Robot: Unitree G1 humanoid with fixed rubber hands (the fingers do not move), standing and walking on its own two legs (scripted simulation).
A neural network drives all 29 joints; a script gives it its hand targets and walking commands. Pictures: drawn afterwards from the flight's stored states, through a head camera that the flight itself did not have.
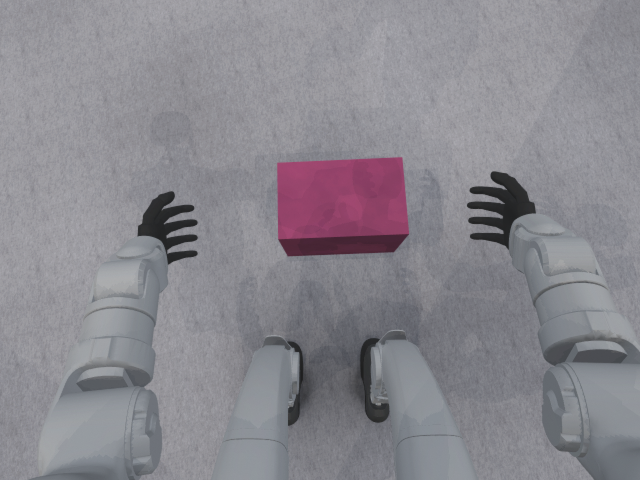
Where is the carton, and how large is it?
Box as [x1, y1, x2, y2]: [277, 157, 408, 255]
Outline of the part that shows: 401,157 277,163 278,239 287,255 394,251 408,234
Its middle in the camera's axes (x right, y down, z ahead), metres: +0.06 -0.08 +1.01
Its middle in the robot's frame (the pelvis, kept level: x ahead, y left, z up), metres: +0.56 -0.03 -0.58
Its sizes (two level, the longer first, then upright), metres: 0.298 0.188 0.214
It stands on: the floor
